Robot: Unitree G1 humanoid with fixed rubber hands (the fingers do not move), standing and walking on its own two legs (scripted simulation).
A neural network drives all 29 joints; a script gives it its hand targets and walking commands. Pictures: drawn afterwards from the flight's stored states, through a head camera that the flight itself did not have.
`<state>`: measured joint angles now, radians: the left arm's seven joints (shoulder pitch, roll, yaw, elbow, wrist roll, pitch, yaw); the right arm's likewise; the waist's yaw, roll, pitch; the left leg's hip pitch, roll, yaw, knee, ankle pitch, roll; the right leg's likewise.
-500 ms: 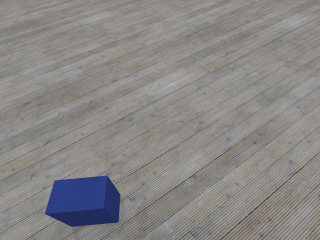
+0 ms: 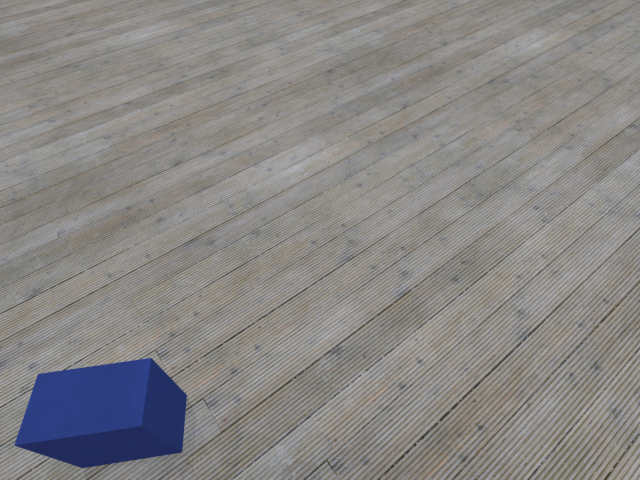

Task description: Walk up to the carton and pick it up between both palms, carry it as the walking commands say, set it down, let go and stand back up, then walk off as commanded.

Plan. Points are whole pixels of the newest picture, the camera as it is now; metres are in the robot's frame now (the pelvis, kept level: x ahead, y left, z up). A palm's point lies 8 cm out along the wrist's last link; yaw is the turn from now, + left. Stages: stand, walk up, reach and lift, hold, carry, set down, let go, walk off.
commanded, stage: stand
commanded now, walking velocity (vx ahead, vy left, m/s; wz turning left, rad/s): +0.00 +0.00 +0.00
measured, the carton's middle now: (115, 416) +0.41 +0.59 -0.62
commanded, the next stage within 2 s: none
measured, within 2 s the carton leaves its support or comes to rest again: neither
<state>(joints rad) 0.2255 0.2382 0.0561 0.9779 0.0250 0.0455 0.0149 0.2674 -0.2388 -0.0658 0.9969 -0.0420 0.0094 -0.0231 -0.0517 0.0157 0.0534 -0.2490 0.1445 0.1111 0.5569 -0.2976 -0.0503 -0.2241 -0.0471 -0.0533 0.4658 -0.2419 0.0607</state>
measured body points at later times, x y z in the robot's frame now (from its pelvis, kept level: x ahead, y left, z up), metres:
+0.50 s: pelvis +0.00 -0.03 +0.01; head +0.00 -0.02 +0.46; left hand +0.00 +0.20 -0.15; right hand +0.00 -0.25 -0.14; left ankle -0.02 +0.09 -0.73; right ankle +0.00 -0.14 -0.73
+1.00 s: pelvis +0.00 -0.01 +0.01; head +0.00 -0.01 +0.46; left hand -0.03 +0.20 -0.15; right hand -0.03 -0.23 -0.15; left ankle -0.02 +0.09 -0.73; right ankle +0.00 -0.14 -0.73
